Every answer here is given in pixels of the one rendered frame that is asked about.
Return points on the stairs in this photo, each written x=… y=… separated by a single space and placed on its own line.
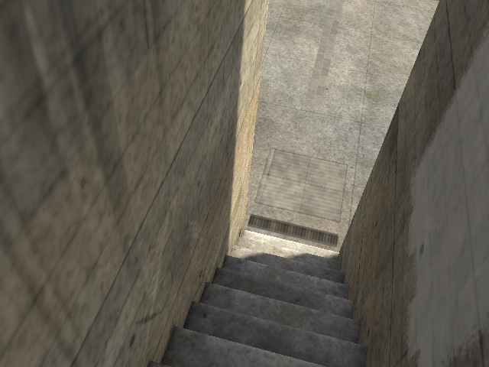
x=273 y=303

